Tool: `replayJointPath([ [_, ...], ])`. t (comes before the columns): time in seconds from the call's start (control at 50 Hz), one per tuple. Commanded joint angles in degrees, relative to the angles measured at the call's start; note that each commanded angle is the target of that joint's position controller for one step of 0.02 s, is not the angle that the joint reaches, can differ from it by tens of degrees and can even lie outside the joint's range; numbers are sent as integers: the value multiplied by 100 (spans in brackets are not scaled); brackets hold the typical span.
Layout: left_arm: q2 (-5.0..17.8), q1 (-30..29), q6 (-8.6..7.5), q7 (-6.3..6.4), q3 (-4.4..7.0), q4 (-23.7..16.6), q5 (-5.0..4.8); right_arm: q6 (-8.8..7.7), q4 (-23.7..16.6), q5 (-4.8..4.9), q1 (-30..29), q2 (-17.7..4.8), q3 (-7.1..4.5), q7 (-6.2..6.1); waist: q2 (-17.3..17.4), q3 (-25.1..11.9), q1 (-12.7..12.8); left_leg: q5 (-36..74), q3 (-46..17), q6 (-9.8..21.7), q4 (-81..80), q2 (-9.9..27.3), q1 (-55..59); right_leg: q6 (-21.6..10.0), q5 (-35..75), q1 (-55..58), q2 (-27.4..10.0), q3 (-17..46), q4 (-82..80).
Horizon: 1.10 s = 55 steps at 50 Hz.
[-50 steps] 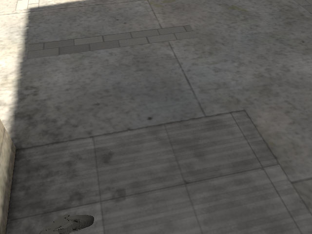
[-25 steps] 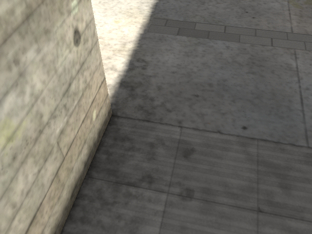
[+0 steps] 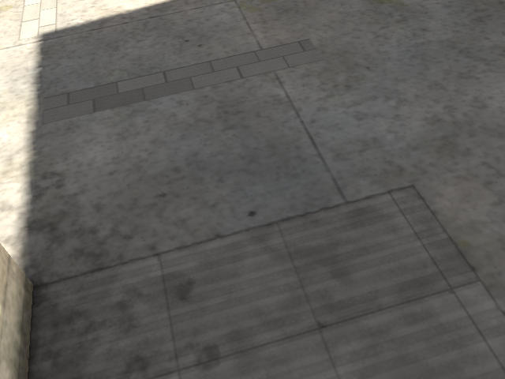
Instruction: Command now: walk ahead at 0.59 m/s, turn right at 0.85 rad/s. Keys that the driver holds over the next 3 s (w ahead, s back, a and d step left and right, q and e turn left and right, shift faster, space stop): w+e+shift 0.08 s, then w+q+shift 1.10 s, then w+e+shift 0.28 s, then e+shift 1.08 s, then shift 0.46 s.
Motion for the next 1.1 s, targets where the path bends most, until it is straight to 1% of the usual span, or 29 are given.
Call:
replayJointPath([
  [0.02,320,665,-105,-12,151,75,23,-117,-239,107,-738,-805,-175,104,-397,376,737,-1233,-912,995,-965,1052,-870,-451,549,1412,611,-810,-1006],
  [0.04,680,1388,-141,37,350,366,25,-128,-213,44,-886,-569,-81,144,-856,274,1124,-78,-385,864,509,531,-1165,-666,457,2265,995,-841,-1318],
  [0.06,1068,2538,-200,63,496,637,105,-177,-498,13,-1468,-145,81,180,-1656,239,1675,-368,-277,598,3007,230,-2815,-1076,230,3608,432,637,-1738],
  [0.08,1682,2187,-415,56,564,345,74,-345,-1217,-30,-1930,93,194,175,-2838,168,1221,-1176,-1299,215,4571,-872,-5067,-2000,-1723,4023,-733,4435,-3355],
  [0.1,1027,1880,-595,59,372,168,106,-513,-1247,196,-2051,-275,180,283,-1416,14,1232,-769,-2247,280,5268,-607,-5720,-2157,-2038,4170,-1448,5245,-4052],
  [0.12,860,1789,-682,123,281,191,219,-589,-1213,343,-1987,-188,250,378,-1133,212,1100,-295,-2351,395,5493,-325,-6251,-1979,-1622,4282,-1534,4765,-3921],
  [0.18,326,1107,-787,151,16,135,385,-523,-664,217,-991,-112,293,420,-544,407,450,1376,-2521,495,5057,216,-5647,-1182,7,3154,-975,2850,-3565],
  [0.22,404,1244,-798,191,-21,382,402,-373,-526,232,-860,54,332,469,-418,581,358,1673,-2459,479,5260,201,-5770,-830,660,2827,-720,1997,-3748],
  [0.28,408,1417,-972,278,-55,648,622,-290,-653,337,-1525,27,358,468,-399,1178,527,2592,-2408,516,3761,-424,-5106,-265,1542,1715,-145,513,-4543],
  [0.34,442,1745,-1140,419,-128,945,502,-347,-640,308,-1868,149,370,605,-263,1116,561,3814,-1687,670,2188,-834,-3644,295,2660,1399,108,-297,-5162],
  [0.42,967,1897,-1013,634,-39,1110,498,-364,-608,401,-1486,-106,152,773,-1116,526,162,3419,-925,1011,1239,-1485,-2582,727,7759,2949,-59,-697,-3957],
  [0.48,1226,1456,-772,873,117,960,668,-70,-313,391,91,-604,-107,666,-1719,-77,-801,2560,-780,1120,1197,-1689,-1266,671,10785,3560,-401,-602,-1545],
  [0.5,1364,782,-751,861,198,723,717,72,134,333,1718,-921,-264,561,-1587,-456,-1532,2458,-1458,1413,849,-1319,106,588,10845,2919,-357,-426,340],
  [0.52,1079,-84,-861,702,166,502,528,176,578,207,2843,-695,-190,407,-216,-315,-2013,3023,-2300,1734,-75,-740,1168,505,5369,1478,703,-487,3598],
  [0.54,-523,295,-1138,449,-252,87,466,22,558,-211,2176,-305,45,437,1796,-273,-598,2678,-3651,2074,1192,-649,2352,372,-855,-1599,1454,798,5987],
  [0.56,-604,966,-1325,308,-409,-187,149,-67,166,-253,1477,-182,79,415,1303,-1178,-73,-282,-6027,2953,184,157,2498,202,-705,-2608,1361,1788,6656],
  [0.58,-4,354,-1472,243,-339,-425,146,-82,-7,-91,1543,-54,37,394,146,-813,-357,-1547,-6624,2812,-1071,238,1893,-82,-149,-2767,1196,1742,6066],
  [0.6,73,301,-1503,202,-320,-552,207,-142,-85,-28,1111,-47,69,387,-1017,-140,210,-1749,-6547,2550,-1559,271,743,-215,435,-2651,930,1642,5233],
  [0.62,35,499,-1427,226,-341,-510,326,-217,-231,-39,577,-72,88,370,-1218,145,614,-1753,-6467,2527,-1714,105,-366,-139,709,-2311,712,1695,4676],
  [0.68,397,653,-1112,408,-276,-480,427,-257,-420,-60,-80,-81,128,236,-941,749,985,-1091,-5518,2323,-1873,-544,-2550,269,810,-1700,245,1531,3377],
  [0.74,353,-437,-1099,558,-328,-901,660,-273,-308,185,72,-253,89,33,-489,677,530,274,-4302,1985,-1720,-1170,-3613,604,2255,-163,233,1141,940],
  [0.84,440,-1049,-1031,528,-143,-978,20,-50,-117,305,602,-288,-8,-51,261,185,-51,-268,-4752,1553,-736,-1179,-1671,969,2538,661,874,1340,-1833],
  [0.9,1011,1333,-1157,527,248,-451,19,-38,-365,58,287,182,118,103,261,-1345,1184,1390,-4232,924,2496,-1298,-1691,327,1471,3393,278,1614,-1490],
  [0.92,1473,2392,-1120,505,340,-233,210,-116,-618,-59,518,954,334,157,-1482,-2092,1162,-1011,-3572,757,4604,-1681,-3179,-183,-194,5140,-904,3817,-1920],
  [0.94,1719,2117,-1146,406,393,-194,362,-232,-868,365,1122,701,401,185,-3542,-2178,684,-851,-3222,725,5907,-1347,-4822,-1034,-2450,5395,-2000,7037,-3176],
  [0.96,965,1559,-1086,451,293,-393,372,-151,-702,437,644,226,302,128,-2273,-1089,893,-90,-3074,661,6423,-876,-5329,-931,-3046,4721,-1675,6382,-3279],
  [1.0,718,1399,-961,476,229,-162,398,-70,-971,97,-474,89,241,188,-529,-147,959,470,-2754,647,6204,-526,-5024,-572,-468,3360,-1105,4065,-3022],
  [1.06,174,1043,-964,387,65,304,398,117,-1199,209,-672,227,206,319,-809,419,515,500,-2787,633,5630,-153,-4540,-363,1103,2173,-680,2382,-3188],
  [1.1,214,989,-949,377,71,544,333,215,-1297,201,-729,314,248,372,-801,577,355,659,-2756,582,5425,-66,-4694,-341,1710,1962,-683,1772,-3344],
])
Next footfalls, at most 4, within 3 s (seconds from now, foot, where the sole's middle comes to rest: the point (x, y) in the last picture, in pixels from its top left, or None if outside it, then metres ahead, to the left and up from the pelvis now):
0.04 right None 0.05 -0.12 -0.77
0.52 left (303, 377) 0.53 -0.05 -0.77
0.90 right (342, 253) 0.91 -0.22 -0.77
1.36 left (186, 228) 1.06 0.28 -0.77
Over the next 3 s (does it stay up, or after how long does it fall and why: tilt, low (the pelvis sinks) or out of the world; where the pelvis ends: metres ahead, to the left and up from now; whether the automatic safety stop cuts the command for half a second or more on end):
stays up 1.36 0.39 0.01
